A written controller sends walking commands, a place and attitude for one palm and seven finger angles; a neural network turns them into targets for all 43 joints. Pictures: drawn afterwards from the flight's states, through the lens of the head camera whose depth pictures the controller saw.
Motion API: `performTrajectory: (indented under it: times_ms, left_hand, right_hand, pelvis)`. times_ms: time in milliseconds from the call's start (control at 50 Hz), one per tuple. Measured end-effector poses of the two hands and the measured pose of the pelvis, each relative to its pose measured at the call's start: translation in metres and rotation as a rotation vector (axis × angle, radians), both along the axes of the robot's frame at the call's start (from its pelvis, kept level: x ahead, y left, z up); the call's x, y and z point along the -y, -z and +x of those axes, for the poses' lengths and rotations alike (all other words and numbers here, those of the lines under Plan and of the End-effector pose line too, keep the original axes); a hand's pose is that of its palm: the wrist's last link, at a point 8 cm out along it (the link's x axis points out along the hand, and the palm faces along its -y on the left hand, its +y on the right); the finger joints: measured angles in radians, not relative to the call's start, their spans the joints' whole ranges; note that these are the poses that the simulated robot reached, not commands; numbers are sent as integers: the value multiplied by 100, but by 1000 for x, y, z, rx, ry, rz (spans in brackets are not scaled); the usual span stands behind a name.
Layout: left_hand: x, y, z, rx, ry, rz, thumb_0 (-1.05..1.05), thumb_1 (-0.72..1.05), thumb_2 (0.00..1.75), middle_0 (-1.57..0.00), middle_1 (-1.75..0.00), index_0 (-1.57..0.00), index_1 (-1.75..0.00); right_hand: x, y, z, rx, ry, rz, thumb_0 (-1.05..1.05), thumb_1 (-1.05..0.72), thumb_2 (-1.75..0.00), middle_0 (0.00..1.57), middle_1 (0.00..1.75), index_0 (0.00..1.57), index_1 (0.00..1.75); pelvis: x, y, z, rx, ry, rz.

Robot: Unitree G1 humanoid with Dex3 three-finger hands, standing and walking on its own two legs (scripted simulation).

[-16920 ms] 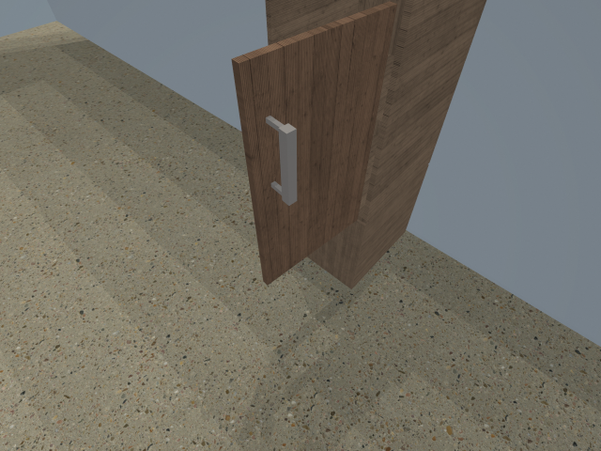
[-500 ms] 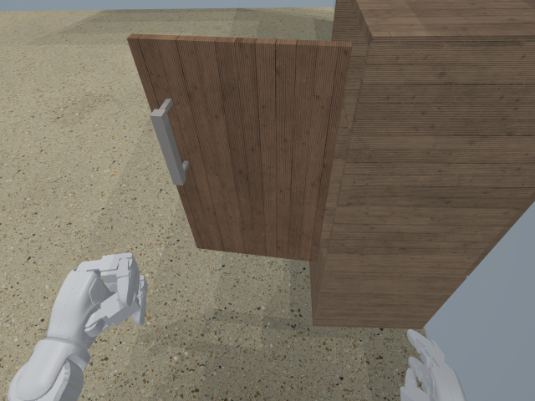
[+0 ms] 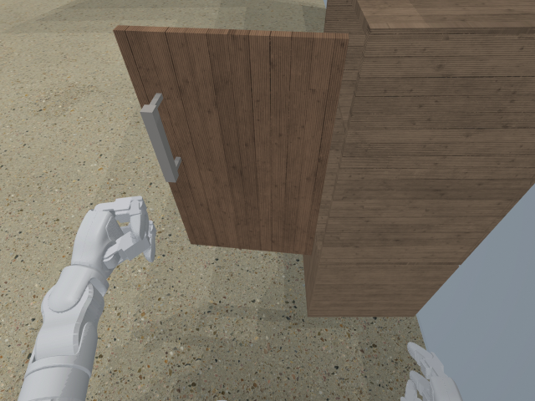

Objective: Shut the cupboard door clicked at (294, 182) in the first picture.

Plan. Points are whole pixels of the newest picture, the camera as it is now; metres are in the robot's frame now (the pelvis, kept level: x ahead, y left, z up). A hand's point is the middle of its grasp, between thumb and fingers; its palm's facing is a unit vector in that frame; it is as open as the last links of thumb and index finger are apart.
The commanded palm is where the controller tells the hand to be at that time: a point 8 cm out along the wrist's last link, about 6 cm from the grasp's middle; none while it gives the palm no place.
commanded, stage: bring the fist close to the handle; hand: left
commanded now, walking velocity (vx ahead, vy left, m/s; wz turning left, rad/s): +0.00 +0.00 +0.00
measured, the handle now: (165, 140) +0.54 +0.22 +0.09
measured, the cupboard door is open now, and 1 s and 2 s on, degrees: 84 84 69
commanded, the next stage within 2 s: push the door shut along its arc in 0.94 s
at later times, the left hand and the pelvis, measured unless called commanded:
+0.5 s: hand (157, 186) +0.41 +0.20 +0.10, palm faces -0.05 -1.00 -0.02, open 3.1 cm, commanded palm +0.40 +0.25 +0.09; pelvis +0.00 +0.00 +0.00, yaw -1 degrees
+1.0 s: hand (160, 177) +0.43 +0.20 +0.09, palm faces -0.04 -1.00 +0.00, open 3.1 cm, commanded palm +0.41 +0.25 +0.09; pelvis +0.00 +0.01 -0.01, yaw -2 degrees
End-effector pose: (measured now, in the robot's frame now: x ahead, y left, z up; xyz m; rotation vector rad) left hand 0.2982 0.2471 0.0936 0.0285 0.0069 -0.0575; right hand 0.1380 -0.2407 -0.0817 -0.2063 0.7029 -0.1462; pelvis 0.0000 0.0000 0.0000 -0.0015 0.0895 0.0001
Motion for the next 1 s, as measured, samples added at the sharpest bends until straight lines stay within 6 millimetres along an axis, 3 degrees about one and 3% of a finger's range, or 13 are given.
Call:
performTrajectory:
  times_ms: [360, 640, 820, 1000]
  left_hand:
    - [-5, -4, 66, 0, -14, -6, 2, 90, 90, -130, -150, -130, -150]
    - [-1, -7, 118, -10, -5, -18, 2, 90, 90, -130, -150, -130, -150]
    - [-2, 1, 118, -12, -9, -20, 2, 90, 90, -130, -150, -130, -150]
    - [-8, -1, 117, 5, -17, -24, 2, 90, 90, -130, -150, -130, -150]
  right_hand:
    - [14, 13, -33, -162, 65, -27, 1, -90, -90, 20, 30, 20, 30]
    - [22, 28, -85, -334, 141, -36, 1, -90, -90, 20, 30, 20, 30]
    - [20, 31, -110, -400, 194, -16, 1, -90, -90, 20, 30, 20, 30]
    - [18, 29, -100, -382, 186, -24, 1, -90, -90, 20, 30, 20, 30]
  pelvis:
    - [-1, 1, 0, -35, 4, -4]
    - [-3, 7, -4, -90, 15, -9]
    - [-5, 7, -1, -100, 33, -8]
    - [-6, 7, -1, -101, 28, -15]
